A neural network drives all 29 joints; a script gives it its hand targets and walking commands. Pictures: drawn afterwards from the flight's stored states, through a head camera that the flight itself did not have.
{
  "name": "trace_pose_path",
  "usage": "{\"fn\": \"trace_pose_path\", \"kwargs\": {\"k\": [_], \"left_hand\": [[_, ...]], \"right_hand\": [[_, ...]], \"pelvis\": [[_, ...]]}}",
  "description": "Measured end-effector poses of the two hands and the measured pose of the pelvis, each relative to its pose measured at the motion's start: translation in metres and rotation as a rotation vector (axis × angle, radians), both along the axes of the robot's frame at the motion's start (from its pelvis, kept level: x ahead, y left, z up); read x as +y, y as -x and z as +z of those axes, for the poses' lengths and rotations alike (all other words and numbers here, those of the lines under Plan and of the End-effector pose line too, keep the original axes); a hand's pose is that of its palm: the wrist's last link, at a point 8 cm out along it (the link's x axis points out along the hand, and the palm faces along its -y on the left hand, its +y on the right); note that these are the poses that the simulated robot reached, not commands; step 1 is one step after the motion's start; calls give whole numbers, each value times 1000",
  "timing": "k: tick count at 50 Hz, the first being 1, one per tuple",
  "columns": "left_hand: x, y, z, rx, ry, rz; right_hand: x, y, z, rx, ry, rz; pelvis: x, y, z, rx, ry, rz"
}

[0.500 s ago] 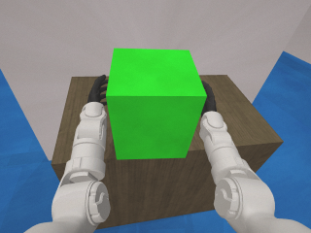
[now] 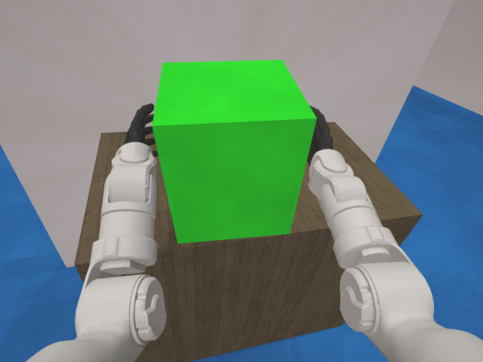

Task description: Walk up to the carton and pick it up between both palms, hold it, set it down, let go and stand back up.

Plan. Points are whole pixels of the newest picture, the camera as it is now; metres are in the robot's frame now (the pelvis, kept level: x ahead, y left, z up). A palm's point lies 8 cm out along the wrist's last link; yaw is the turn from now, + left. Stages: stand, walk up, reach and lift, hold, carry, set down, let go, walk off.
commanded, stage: reach and lift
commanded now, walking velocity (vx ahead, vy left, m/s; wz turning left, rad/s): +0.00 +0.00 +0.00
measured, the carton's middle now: (229, 152) +0.42 +0.01 +0.17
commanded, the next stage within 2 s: hold in 1.30 s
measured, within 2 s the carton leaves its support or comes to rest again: neither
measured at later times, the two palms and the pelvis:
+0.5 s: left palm (138, 136) +0.38 +0.16 +0.23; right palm (328, 136) +0.38 -0.14 +0.24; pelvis -0.01 +0.00 +0.00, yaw -1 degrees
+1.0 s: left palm (139, 132) +0.39 +0.16 +0.23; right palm (328, 126) +0.39 -0.14 +0.25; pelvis +0.01 +0.00 +0.00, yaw -1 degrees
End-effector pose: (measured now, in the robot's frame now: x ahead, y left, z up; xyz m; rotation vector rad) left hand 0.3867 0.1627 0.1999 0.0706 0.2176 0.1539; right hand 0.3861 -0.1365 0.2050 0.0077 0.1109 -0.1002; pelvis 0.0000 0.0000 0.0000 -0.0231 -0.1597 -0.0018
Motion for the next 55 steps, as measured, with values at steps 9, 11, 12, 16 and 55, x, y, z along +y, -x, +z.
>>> {"fn": "trace_pose_path", "kwargs": {"k": [9,11,12,16,55], "left_hand": [[-1,8,17,-21,-6,5],[-1,8,18,-11,-4,5],[-2,8,19,-7,-3,5],[-3,8,22,-9,-3,3],[-7,-5,33,-21,10,-1]], "right_hand": [[-1,6,17,-21,-20,3],[-1,6,18,-11,-17,2],[-2,6,19,-8,-16,2],[-3,7,24,-10,-17,2],[-6,-9,49,-18,-14,7]], "pelvis": [[4,5,0,7,3,-3],[4,5,0,8,3,-6],[4,6,0,8,2,-7],[5,7,0,14,2,-8],[2,-11,0,46,6,-12]]}}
